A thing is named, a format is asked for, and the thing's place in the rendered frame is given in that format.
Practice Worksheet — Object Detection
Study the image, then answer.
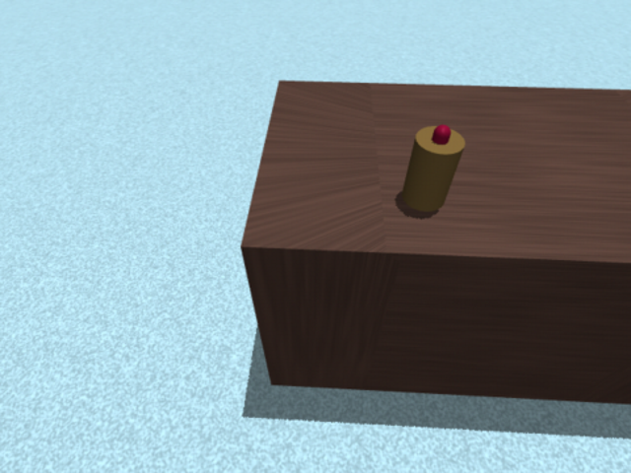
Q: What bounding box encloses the bottle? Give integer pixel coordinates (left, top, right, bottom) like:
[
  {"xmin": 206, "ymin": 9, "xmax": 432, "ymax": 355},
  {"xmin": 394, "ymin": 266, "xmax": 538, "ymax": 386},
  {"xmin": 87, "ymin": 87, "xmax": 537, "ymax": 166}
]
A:
[{"xmin": 402, "ymin": 125, "xmax": 465, "ymax": 212}]

